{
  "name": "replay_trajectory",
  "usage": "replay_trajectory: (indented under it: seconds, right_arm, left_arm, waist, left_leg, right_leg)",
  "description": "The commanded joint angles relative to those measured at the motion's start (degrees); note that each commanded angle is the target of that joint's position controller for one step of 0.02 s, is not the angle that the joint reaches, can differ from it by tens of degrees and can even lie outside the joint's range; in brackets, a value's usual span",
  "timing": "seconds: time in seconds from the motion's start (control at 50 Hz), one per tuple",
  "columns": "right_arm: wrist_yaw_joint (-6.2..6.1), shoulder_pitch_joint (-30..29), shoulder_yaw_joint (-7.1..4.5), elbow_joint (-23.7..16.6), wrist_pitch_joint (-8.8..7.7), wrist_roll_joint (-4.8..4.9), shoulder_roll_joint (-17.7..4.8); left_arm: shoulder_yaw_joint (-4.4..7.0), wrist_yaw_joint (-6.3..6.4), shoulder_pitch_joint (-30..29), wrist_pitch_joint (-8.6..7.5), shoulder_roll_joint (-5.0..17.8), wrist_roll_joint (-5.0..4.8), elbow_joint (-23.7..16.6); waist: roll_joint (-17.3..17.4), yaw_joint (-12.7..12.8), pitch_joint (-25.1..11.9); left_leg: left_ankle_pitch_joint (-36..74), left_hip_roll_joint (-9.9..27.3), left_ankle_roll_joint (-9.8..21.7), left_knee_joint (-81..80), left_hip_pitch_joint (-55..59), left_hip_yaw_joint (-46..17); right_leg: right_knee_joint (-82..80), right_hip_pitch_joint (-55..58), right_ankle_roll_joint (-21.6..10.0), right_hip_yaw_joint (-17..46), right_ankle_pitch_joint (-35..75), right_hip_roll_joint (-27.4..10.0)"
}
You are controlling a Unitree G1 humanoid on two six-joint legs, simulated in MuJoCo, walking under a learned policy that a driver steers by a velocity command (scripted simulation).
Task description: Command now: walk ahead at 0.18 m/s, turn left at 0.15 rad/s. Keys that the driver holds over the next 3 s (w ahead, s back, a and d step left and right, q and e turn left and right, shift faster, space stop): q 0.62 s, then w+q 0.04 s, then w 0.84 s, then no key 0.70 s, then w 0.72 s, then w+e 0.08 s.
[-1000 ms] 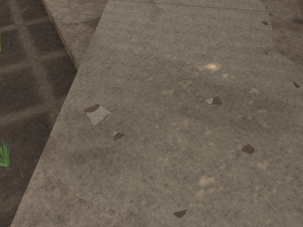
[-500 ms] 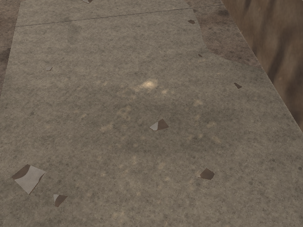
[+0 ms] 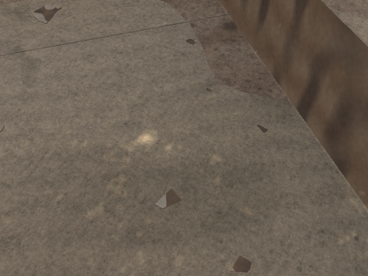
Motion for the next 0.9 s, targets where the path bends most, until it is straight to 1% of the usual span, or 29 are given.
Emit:
replay_trajectory:
  seconds: [0.02, 0.04, 0.08, 0.14, 0.2, 0.24, 0.28, 0.32, 0.34, 0.36, 0.38, 0.4, 0.42, 0.44, 0.46, 0.5, 0.56, 0.62, 0.66, 0.7, 0.74, 0.76, 0.78, 0.8, 0.82, 0.84, 0.86, 0.88, 0.9]
  right_arm:
    - [0.05, 3.3, -1.24, -1.0, -0.53, 0.09, -6.8]
    - [0.09, 3.5, -1.68, -1.0, -0.39, -0.11, -8.2]
    - [0.08, 4.5, -2.24, -0.9, 0.37, -0.30, -9.4]
    - [-0.05, 5.6, -2.94, -1.4, 2.21, -0.40, -9.9]
    - [-0.14, 6.4, -3.74, -2.0, 3.94, -0.74, -10.2]
    - [-0.19, 6.7, -4.24, -2.4, 4.79, -0.96, -10.5]
    - [-0.21, 6.2, -4.61, -2.8, 5.42, -1.00, -10.6]
    - [-0.37, 3.8, -4.65, -3.5, 5.95, -0.32, -10.2]
    - [-0.53, 4.2, -4.10, -4.3, 5.89, 0.13, -8.0]
    - [-0.48, 6.8, -2.98, -5.7, 5.64, 1.05, -2.9]
    - [-1.03, 6.1, -4.09, -5.5, 5.73, -0.43, -7.5]
    - [-1.00, 6.3, -4.89, -4.8, 5.97, -1.16, -10.0]
    - [-0.74, 7.2, -5.13, -3.7, 6.42, -1.19, -9.7]
    - [-0.49, 8.1, -5.17, -3.2, 7.02, -1.25, -9.3]
    - [0.00, 8.3, -5.10, -3.2, 7.53, -1.31, -9.0]
    - [0.84, 6.3, -4.76, -4.0, 8.08, -0.82, -8.5]
    - [1.58, 2.0, -4.14, -6.2, 8.62, -0.50, -7.7]
    - [2.11, -0.2, -3.53, -7.7, 8.98, -0.31, -7.0]
    - [2.66, -2.1, -3.12, -9.1, 9.03, -0.34, -7.0]
    - [3.21, -3.6, -2.87, -10.2, 8.80, -0.41, -7.3]
    - [3.27, -1.9, -2.55, -9.8, 8.04, -0.41, -6.9]
    - [3.01, 1.9, -2.23, -8.2, 7.34, -0.64, -5.9]
    - [2.43, 8.1, -2.24, -5.2, 6.43, -0.99, -6.0]
    - [1.73, 14.6, -2.81, -3.0, 5.31, -1.84, -9.1]
    - [1.25, 16.2, -4.27, -4.2, 4.59, -1.14, -17.0]
    - [0.40, 14.9, -4.14, -3.7, 4.52, -1.28, -15.3]
    - [0.21, 10.9, -2.86, -4.3, 4.12, -1.05, -12.1]
    - [0.12, 7.9, -2.36, -4.8, 3.55, -0.85, -10.6]
    - [-0.13, 6.3, -2.14, -5.1, 2.86, -0.69, -10.0]
  left_arm:
    - [0.22, -0.35, 7.5, 1.37, 2.2, 0.57, -1.4]
    - [0.05, -0.18, 6.8, 1.65, 2.0, 0.31, -1.8]
    - [-0.18, 0.32, 4.0, 2.19, 2.2, 0.02, -2.9]
    - [-0.32, 0.74, -0.9, 3.24, 2.8, -0.17, -4.4]
    - [-0.49, 1.17, -5.3, 3.69, 3.0, -0.51, -6.0]
    - [-0.68, 1.71, -6.1, 3.44, 2.9, -0.92, -6.7]
    - [-0.84, 2.35, -4.9, 2.84, 2.7, -1.52, -7.0]
    - [-0.88, 2.97, -0.2, 1.76, 2.6, -1.71, -6.4]
    - [-0.15, 3.43, 1.0, 1.17, 5.8, -1.05, -6.5]
    - [0.87, 3.77, -1.4, 1.30, 11.3, -0.07, -8.0]
    - [1.37, 3.29, -4.6, 1.75, 12.1, 0.21, -8.7]
    - [0.49, 2.92, -4.9, 1.71, 8.3, -0.15, -9.4]
    - [-0.27, 2.69, -7.4, 1.64, 5.4, -0.57, -9.8]
    - [-0.55, 2.58, -9.1, 1.68, 4.7, -0.50, -10.6]
    - [-0.54, 2.76, -9.0, 1.63, 4.8, -0.44, -10.9]
    - [-0.26, 2.64, -6.2, 1.72, 5.4, -0.24, -10.7]
    - [0.54, 2.51, -1.9, 1.82, 7.0, -0.30, -9.8]
    - [1.18, 1.95, -1.6, 1.88, 8.3, -0.08, -9.8]
    - [1.75, 1.14, -0.8, 1.82, 9.5, 0.34, -9.9]
    - [2.27, 0.31, -0.7, 1.85, 10.8, 0.73, -9.7]
    - [2.55, -0.48, -1.1, 2.06, 11.3, 0.56, -9.4]
    - [2.52, -0.73, -2.3, 2.27, 10.9, -0.07, -9.3]
    - [2.03, -0.78, -2.8, 2.34, 8.9, -0.41, -9.1]
    - [0.51, -1.09, -3.5, 2.21, 3.5, -0.12, -10.0]
    - [-0.36, -1.36, -7.5, 2.14, 1.1, 0.57, -13.6]
    - [1.03, -1.56, -10.7, 2.02, 7.0, 1.11, -14.1]
    - [1.39, -2.51, -8.7, 1.59, 7.5, -0.28, -12.8]
    - [1.52, -3.16, -5.9, 0.95, 7.8, -0.70, -11.0]
    - [1.76, -3.40, -4.1, 0.70, 8.1, -0.14, -9.5]
  waist:
    - [6.3, 2.3, -9.6]
    - [6.5, 2.5, -10.2]
    - [7.1, 2.0, -10.3]
    - [7.9, 0.6, -10.0]
    - [8.8, -1.1, -7.4]
    - [9.3, -1.8, -6.4]
    - [9.7, -1.6, -6.5]
    - [8.9, 1.2, -6.7]
    - [4.4, 0.8, -7.2]
    - [-9.3, -1.9, -8.0]
    - [-10.0, -1.7, -5.5]
    - [-4.2, -2.6, -5.7]
    - [-2.0, -4.2, -4.7]
    - [-3.0, -4.9, -4.8]
    - [-5.5, -4.6, -5.1]
    - [-6.3, -2.8, -5.9]
    - [-6.8, -0.1, -6.7]
    - [-7.7, 0.8, -7.0]
    - [-8.6, 2.1, -7.7]
    - [-9.6, 2.6, -6.6]
    - [-8.1, 1.1, -5.0]
    - [-6.1, -1.5, -4.5]
    - [-2.7, -4.2, -5.2]
    - [10.0, -6.7, -6.4]
    - [19.3, -7.7, -1.9]
    - [10.7, -7.8, 3.1]
    - [9.4, -4.4, 4.3]
    - [9.5, -2.4, 4.2]
    - [9.7, -1.4, 2.8]
  left_leg:
    - [45.9, 13.8, 9.8, -6.6, 7.4, -13.2]
    - [45.5, 13.5, 10.2, -6.6, 6.9, -12.8]
    - [39.4, 13.0, 10.2, -7.1, 5.8, -13.3]
    - [17.9, 11.9, 9.3, -8.9, 3.2, -16.3]
    - [-1.2, 11.1, 9.0, -10.3, 1.1, -20.8]
    - [-3.8, 11.3, 9.0, -9.6, 1.4, -23.8]
    - [-0.3, 11.3, 8.2, -7.7, 2.5, -26.6]
    - [0.5, 8.9, 4.7, -4.1, 0.5, -27.5]
    - [-5.8, 5.8, 1.5, 0.5, -3.0, -25.1]
    - [-20.2, -2.5, -2.2, 13.2, -11.0, -13.9]
    - [-28.2, -4.9, -3.3, 25.6, -13.4, -5.8]
    - [-26.2, -1.9, -3.6, 33.0, -10.8, -7.2]
    - [-22.9, -1.1, -4.0, 36.7, -10.0, -7.0]
    - [-20.2, -0.9, -4.6, 39.5, -10.4, -6.1]
    - [-18.7, -0.8, -5.4, 41.6, -11.7, -5.4]
    - [-17.6, -0.5, -6.8, 41.0, -13.0, -4.3]
    - [-18.2, 0.6, -7.9, 35.3, -14.1, -3.6]
    - [-19.6, 1.7, -7.3, 27.9, -10.0, -2.0]
    - [-19.8, 2.3, -5.9, 22.5, -6.2, -0.1]
    - [-21.7, 1.5, -4.1, 17.0, -2.0, 1.4]
    - [-20.2, 0.5, -1.7, 8.8, 4.4, 2.8]
    - [-15.2, -0.3, -0.3, 1.2, 11.3, 3.7]
    - [-13.4, -1.5, 0.8, -4.4, 20.8, 3.0]
    - [-23.4, 9.6, 2.4, -12.2, 29.4, -12.6]
    - [-35.5, 24.6, 8.2, -19.1, 28.5, -37.2]
    - [-31.9, 25.2, 11.0, -19.4, 21.6, -35.0]
    - [-29.8, 21.3, 9.9, -19.5, 19.8, -29.9]
    - [-24.1, 17.7, 8.0, -20.2, 19.4, -24.6]
    - [-17.3, 15.2, 6.8, -20.3, 20.4, -20.4]
  right_leg:
    - [-3.2, 0.2, 1.7, -1.2, 2.1, -2.9]
    - [-5.2, 0.0, 2.1, -1.6, 2.4, -2.9]
    - [-9.4, -0.9, 2.8, -2.1, 3.2, -3.2]
    - [-13.4, -0.9, 2.9, -2.1, 5.0, -3.5]
    - [-17.7, -1.0, 3.0, -1.8, 4.0, -2.9]
    - [-21.4, -0.2, 2.8, -1.7, 2.2, -2.2]
    - [-27.3, 2.5, 2.0, -1.7, 1.0, -1.2]
    - [-41.9, 10.5, 0.8, -1.4, 6.6, -1.1]
    - [-49.0, 15.1, -0.7, 4.3, 6.2, -7.5]
    - [-53.8, 19.7, -5.7, 19.7, 9.1, -22.7]
    - [-53.3, 11.7, -11.9, 23.2, 21.4, -28.4]
    - [-51.7, 10.0, -13.3, 19.3, 27.5, -26.4]
    - [-50.5, 8.9, -11.7, 12.9, 30.0, -22.4]
    - [-49.7, 9.8, -9.8, 7.8, 31.8, -19.2]
    - [-48.8, 11.6, -9.3, 4.7, 35.1, -17.5]
    - [-47.2, 15.2, -9.5, 1.5, 39.8, -16.7]
    - [-46.3, 20.7, -10.7, 1.3, 40.1, -19.0]
    - [-45.5, 20.3, -10.7, -0.5, 38.0, -20.2]
    - [-48.1, 18.0, -10.2, -0.7, 21.1, -20.8]
    - [-51.0, 14.3, -9.8, 0.6, 3.8, -20.7]
    - [-51.1, 10.2, -9.0, 0.7, -1.4, -20.7]
    - [-48.6, 6.1, -7.7, -1.4, -2.3, -19.4]
    - [-42.8, -0.1, -5.7, -4.5, -3.8, -16.9]
    - [-26.9, -9.8, -2.4, -11.5, -7.5, -11.4]
    - [-16.4, -25.9, -0.1, -12.3, -11.7, -3.9]
    - [-11.9, -25.3, -0.4, -4.9, -5.8, -8.1]
    - [-11.1, -23.7, -0.5, -3.7, 0.2, -8.9]
    - [-11.5, -22.0, -0.3, -3.6, 4.4, -9.2]
    - [-10.8, -20.4, 0.1, -4.3, 7.7, -9.3]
